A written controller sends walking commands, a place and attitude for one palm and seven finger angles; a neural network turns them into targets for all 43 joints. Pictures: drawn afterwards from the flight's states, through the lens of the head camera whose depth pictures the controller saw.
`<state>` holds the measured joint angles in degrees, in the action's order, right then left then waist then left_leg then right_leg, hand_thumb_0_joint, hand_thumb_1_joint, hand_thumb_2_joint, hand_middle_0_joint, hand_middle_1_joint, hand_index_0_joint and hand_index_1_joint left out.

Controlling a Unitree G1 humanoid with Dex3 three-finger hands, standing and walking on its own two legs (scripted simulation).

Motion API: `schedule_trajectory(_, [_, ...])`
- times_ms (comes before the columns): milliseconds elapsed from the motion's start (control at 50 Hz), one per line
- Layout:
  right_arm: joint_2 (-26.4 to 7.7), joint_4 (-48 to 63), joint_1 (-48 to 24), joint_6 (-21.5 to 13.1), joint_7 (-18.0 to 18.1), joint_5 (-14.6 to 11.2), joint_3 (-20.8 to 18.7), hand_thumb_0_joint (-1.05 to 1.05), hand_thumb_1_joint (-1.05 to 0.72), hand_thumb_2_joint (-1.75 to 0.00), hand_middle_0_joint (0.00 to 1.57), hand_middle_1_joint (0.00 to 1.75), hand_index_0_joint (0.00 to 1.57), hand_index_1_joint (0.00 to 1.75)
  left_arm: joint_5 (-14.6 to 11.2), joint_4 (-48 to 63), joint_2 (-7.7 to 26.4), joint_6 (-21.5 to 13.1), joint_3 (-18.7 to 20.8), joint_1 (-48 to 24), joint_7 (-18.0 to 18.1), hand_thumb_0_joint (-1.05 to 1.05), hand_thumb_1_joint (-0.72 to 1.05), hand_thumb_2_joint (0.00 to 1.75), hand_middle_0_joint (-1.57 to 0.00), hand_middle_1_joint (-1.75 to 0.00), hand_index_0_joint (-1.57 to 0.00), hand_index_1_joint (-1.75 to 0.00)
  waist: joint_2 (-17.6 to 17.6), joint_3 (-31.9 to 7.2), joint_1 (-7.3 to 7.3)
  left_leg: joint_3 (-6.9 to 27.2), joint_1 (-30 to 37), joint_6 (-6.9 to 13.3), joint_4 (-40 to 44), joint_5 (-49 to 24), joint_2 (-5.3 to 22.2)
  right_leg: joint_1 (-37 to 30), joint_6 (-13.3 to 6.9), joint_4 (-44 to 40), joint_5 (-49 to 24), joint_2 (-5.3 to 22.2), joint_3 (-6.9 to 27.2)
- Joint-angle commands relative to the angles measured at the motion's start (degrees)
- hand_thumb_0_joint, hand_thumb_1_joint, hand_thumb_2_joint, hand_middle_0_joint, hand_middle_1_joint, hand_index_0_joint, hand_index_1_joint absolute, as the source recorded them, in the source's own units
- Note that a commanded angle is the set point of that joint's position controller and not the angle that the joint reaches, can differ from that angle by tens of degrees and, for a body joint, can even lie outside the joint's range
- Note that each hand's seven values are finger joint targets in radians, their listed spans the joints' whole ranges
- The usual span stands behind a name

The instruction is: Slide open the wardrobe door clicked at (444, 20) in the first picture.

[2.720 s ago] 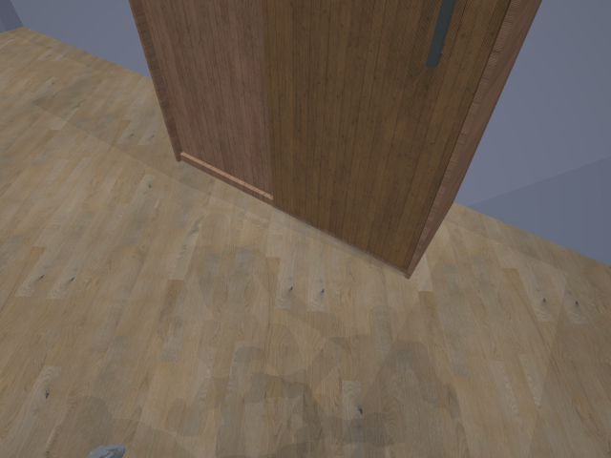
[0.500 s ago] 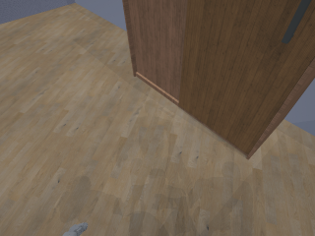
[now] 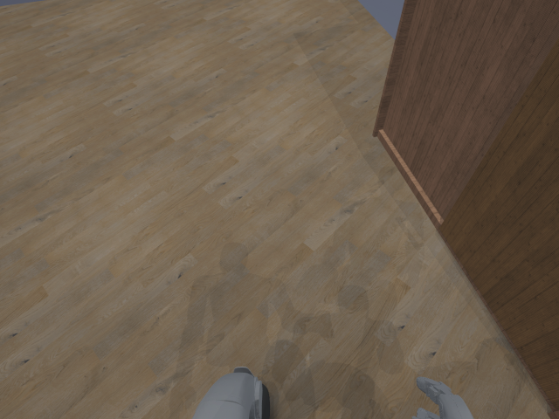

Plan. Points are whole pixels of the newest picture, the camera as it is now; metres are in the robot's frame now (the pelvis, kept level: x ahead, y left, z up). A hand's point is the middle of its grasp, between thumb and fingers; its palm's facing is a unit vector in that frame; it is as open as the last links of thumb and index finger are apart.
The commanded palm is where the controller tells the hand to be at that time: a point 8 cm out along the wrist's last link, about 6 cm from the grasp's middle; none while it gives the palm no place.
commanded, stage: walk to a spot facing it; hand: right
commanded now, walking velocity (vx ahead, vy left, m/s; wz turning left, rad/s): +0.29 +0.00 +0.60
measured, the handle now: out of the picture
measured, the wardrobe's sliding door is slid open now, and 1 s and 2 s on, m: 0.00 0.00 0.00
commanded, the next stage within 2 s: none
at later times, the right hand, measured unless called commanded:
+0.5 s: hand (430, 350) +0.28 -0.22 -0.17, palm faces -0.15 +0.96 -0.23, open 7.3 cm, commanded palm none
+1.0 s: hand (352, 224) +0.53 -0.09 -0.16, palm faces -0.60 +0.76 -0.25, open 7.4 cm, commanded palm none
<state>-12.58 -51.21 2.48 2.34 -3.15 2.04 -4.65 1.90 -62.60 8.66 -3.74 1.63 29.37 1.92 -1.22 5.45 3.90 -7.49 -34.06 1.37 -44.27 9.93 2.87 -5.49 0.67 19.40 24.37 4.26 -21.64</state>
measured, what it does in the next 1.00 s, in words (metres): walks ahead, turning left: left foot, then right foot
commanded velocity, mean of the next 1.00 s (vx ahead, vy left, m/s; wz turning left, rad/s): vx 0.09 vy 0.00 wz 0.60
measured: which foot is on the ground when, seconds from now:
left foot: up 0.00-0.06, down 0.08-0.52, up 0.54-0.98, down 1.00-1.00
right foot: down 0.00-0.06, up 0.08-0.48, down 0.50-1.00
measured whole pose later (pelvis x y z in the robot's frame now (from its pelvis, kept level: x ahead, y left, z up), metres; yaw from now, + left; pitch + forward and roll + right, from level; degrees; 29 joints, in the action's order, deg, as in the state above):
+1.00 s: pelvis +0.30 +0.00 -0.01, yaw +37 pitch +1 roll +0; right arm -13.4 -49.2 7.2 2.1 -1.6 1.7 -5.0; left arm 1.6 -56.3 12.9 0.7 4.3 18.7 0.7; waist 0.6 4.6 2.4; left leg -6.0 -19.6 0.3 -35.5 15.8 2.9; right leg 12.5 2.3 39.6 24.0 12.1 -21.8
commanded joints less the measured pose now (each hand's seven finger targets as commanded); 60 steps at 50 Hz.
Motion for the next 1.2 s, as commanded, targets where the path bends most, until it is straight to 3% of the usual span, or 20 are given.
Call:
schedule_trajectory(0, [-2.39,3.51,3.37,-2.86,0.33,0.06,-0.12,0.00,-0.90,-0.90,0.20,0.30,0.20,0.30,-0.56,3.97,11.11,-0.71,2.46,0.81,-0.01,0.00,0.90,0.90,-0.20,-0.30,-0.20,-0.30,9.86,-4.30,-5.04,-5.00,10.56,3.90,7.31,4.54,-6.30,-0.92,-4.04,13.92,-70.68,14.62,2.93])
schedule_trajectory(20, [-4.55,1.27,11.46,-3.52,0.65,0.15,-0.88,0.00,-0.90,-0.90,0.20,0.30,0.20,0.30,-0.86,4.74,12.31,-0.51,2.58,-0.99,-0.25,0.00,0.90,0.90,-0.20,-0.30,-0.20,-0.30,10.26,-9.34,-9.05,-5.26,22.90,4.82,11.70,2.66,-7.11,3.19,-2.49,25.24,-67.37,13.85,2.09])
schedule_trajectory(40, [-9.80,-1.01,19.46,-4.09,1.14,0.21,-2.03,0.00,-0.90,-0.90,0.20,0.30,0.20,0.30,-1.89,6.13,11.22,-0.33,2.40,-1.32,-1.06,0.00,0.90,0.90,-0.20,-0.30,-0.20,-0.30,5.00,-16.37,-12.55,3.55,43.36,8.06,14.14,-3.53,0.60,18.23,-0.33,41.37,-48.04,12.51,2.59])
schedule_trajectory(60, [-15.81,-1.76,24.93,-4.77,2.25,-0.58,-3.08,0.00,-0.90,-0.90,0.20,0.30,0.20,0.30,-2.61,8.79,6.49,-0.55,1.70,-0.59,-1.06,0.00,0.90,0.90,-0.20,-0.30,-0.20,-0.30,-6.24,-23.56,-12.45,36.37,57.84,16.85,15.92,-19.04,20.08,39.66,3.22,63.43,7.72,1.59,6.62])
schedule_trajectory(80, [-17.54,-1.82,24.80,-4.10,2.97,-2.01,-3.48,0.00,-0.90,-0.90,0.20,0.30,0.20,0.30,-1.93,11.17,7.32,-0.88,2.13,-8.05,-0.33,0.00,0.90,0.90,-0.20,-0.30,-0.20,-0.30,-1.39,-19.40,-13.09,37.79,53.84,19.60,19.59,-31.26,22.08,45.89,2.10,68.14,9.17,1.72,16.06])
schedule_trajectory(160, [-9.41,1.49,10.54,-5.01,3.66,-1.39,-1.20,0.00,-0.90,-0.90,0.20,0.30,0.20,0.30,-0.53,10.30,6.97,1.46,2.40,-9.09,-0.81,0.00,0.90,0.90,-0.20,-0.30,-0.20,-0.30,2.74,-4.82,-3.49,23.66,20.65,12.06,27.70,-9.85,13.21,38.18,2.88,57.21,-3.74,7.49,20.93])
schedule_trajectory(220, [-8.48,1.45,8.95,-5.51,3.31,-0.63,-1.14,0.00,-0.90,-0.90,0.20,0.30,0.20,0.30,-0.37,9.76,5.39,2.72,2.20,-6.70,-1.15,0.00,0.90,0.90,-0.20,-0.30,-0.20,-0.30,-1.66,-5.25,-0.70,18.06,13.28,10.29,28.37,-7.34,8.00,34.19,4.06,47.12,-6.15,6.45,19.14])
schedule_trajectory(380, [-9.71,1.29,14.54,-4.85,2.74,-0.71,-1.80,0.00,-0.90,-0.90,0.20,0.30,0.20,0.30,-0.80,15.97,5.99,1.37,2.01,-21.97,-1.90,0.00,0.90,0.90,-0.20,-0.30,-0.20,-0.30,-6.53,-5.27,-5.76,23.86,18.00,9.06,23.80,-8.83,6.25,31.34,3.87,23.90,-7.85,0.62,17.85])
schedule_trajectory(440, [-10.37,1.72,14.31,-3.86,3.02,-1.16,-2.25,0.00,-0.90,-0.90,0.20,0.30,0.20,0.30,-1.19,15.78,7.89,1.00,2.25,-20.70,-1.05,0.00,0.90,0.90,-0.20,-0.30,-0.20,-0.30,-7.67,-8.05,-4.46,24.61,20.38,6.62,16.92,-15.90,4.96,21.80,3.35,12.30,-9.65,-1.63,17.16])
schedule_trajectory(460, [-9.26,2.05,13.53,-3.54,3.05,-1.30,-2.04,0.00,-0.90,-0.90,0.20,0.30,0.20,0.30,-1.13,14.52,9.63,0.80,2.60,-16.72,-0.61,0.00,0.90,0.90,-0.20,-0.30,-0.20,-0.30,-4.25,-9.52,-2.37,22.75,14.78,4.39,11.50,-12.80,2.47,11.84,2.58,6.29,-13.90,0.14,18.49])
schedule_trajectory(500, [-4.23,3.73,16.09,-3.64,2.43,-1.84,-1.06,0.00,-0.90,-0.90,0.20,0.30,0.20,0.30,-0.33,13.38,19.28,1.08,4.10,-7.83,-0.54,0.00,0.90,0.90,-0.20,-0.30,-0.20,-0.30,17.96,-15.11,0.00,8.30,-2.85,-2.07,-16.55,27.78,-6.62,-3.57,-8.26,0.73,-29.06,26.92,41.83])
schedule_trajectory(560, [-6.38,2.66,13.07,-2.57,1.65,-0.62,-1.85,0.00,-0.90,-0.90,0.20,0.30,0.20,0.30,-0.61,15.32,13.13,1.38,2.42,-17.39,-0.49,0.00,0.90,0.90,-0.20,-0.30,-0.20,-0.30,10.07,-4.28,-2.57,8.34,-3.06,-3.42,-27.43,20.50,0.12,14.14,-8.16,-2.97,-19.73,21.99,32.64])
schedule_trajectory(620, [-4.08,1.82,15.50,-0.80,1.12,-0.60,-1.63,0.00,-0.90,-0.90,0.20,0.30,0.20,0.30,-0.62,14.62,10.65,1.21,1.89,-18.49,-0.28,0.00,0.90,0.90,-0.20,-0.30,-0.20,-0.30,10.60,-5.16,-4.50,6.24,0.69,-4.58,-26.50,12.23,1.06,15.53,-5.70,-2.05,-29.66,16.32,19.57])
schedule_trajectory(880, [-1.54,5.63,4.87,-0.22,1.40,-0.45,-1.01,0.00,-0.90,-0.90,0.20,0.30,0.20,0.30,-0.12,10.36,12.62,2.66,4.69,-12.65,-0.79,0.00,0.90,0.90,-0.20,-0.30,-0.20,-0.30,12.94,-5.45,-1.53,0.57,7.90,-3.51,0.53,11.38,0.08,9.90,-6.08,4.57,-36.34,18.72,9.10])
schedule_trajectory(940, [-4.88,3.75,12.37,-1.68,2.02,-0.38,-1.52,0.00,-0.90,-0.90,0.20,0.30,0.20,0.30,-0.69,10.83,13.13,3.01,4.80,-12.58,-1.27,0.00,0.90,0.90,-0.20,-0.30,-0.20,-0.30,7.11,-10.71,-6.30,0.75,24.89,-0.85,16.63,-1.18,-0.90,14.49,-0.94,21.19,-37.05,16.64,4.96])
schedule_trajectory(960, [-11.88,2.60,16.96,-2.65,2.93,0.12,-2.60,0.00,-0.90,-0.90,0.20,0.30,0.20,0.30,-1.14,12.43,9.70,3.39,3.94,-11.08,-1.87,0.00,0.90,0.90,-0.20,-0.30,-0.20,-0.30,-9.90,-14.27,-8.12,17.32,39.57,4.12,19.44,-19.15,11.28,30.79,2.61,35.84,-15.42,11.00,3.59])
schedule_trajectory(980, [-16.51,1.45,20.20,-2.66,3.54,-1.13,-3.53,0.00,-0.90,-0.90,0.20,0.30,0.20,0.30,-1.05,14.96,7.47,3.80,3.03,-13.44,-1.46,0.00,0.90,0.90,-0.20,-0.30,-0.20,-0.30,-15.94,-15.69,-9.13,29.52,41.87,10.65,18.83,-44.88,21.56,41.54,4.78,49.16,13.04,3.53,9.88])
schedule_trajectory(1020, [-15.09,2.27,16.04,-2.18,4.42,-1.45,-3.61,0.00,-0.90,-0.90,0.20,0.30,0.20,0.30,-1.24,15.64,8.13,4.10,2.75,-17.15,-0.30,0.00,0.90,0.90,-0.20,-0.30,-0.20,-0.30,-13.12,-14.80,-8.11,26.40,39.05,11.61,18.49,-38.94,17.91,44.68,4.19,53.01,9.74,4.92,19.81])
schedule_trajectory(1080, [-10.33,4.99,5.86,-1.58,4.54,-1.15,-1.83,0.00,-0.90,-0.90,0.20,0.30,0.20,0.30,-0.70,13.36,8.96,5.29,2.86,-15.73,-0.43,0.00,0.90,0.90,-0.20,-0.30,-0.20,-0.30,-6.15,-9.07,-3.46,17.86,24.86,8.60,20.71,-27.13,11.31,36.84,5.21,46.52,0.80,4.96,19.15])
schedule_trajectory(1180, [-11.43,5.36,4.57,-1.32,3.95,-0.56,-1.96,0.00,-0.90,-0.90,0.20,0.30,0.20,0.30,-0.81,13.84,8.52,5.48,2.80,-14.82,-0.72,0.00,0.90,0.90,-0.20,-0.30,-0.20,-0.30,-7.63,-7.13,-2.76,20.62,18.60,8.55,22.83,-14.43,8.67,32.12,5.08,36.41,-1.34,1.85,18.03])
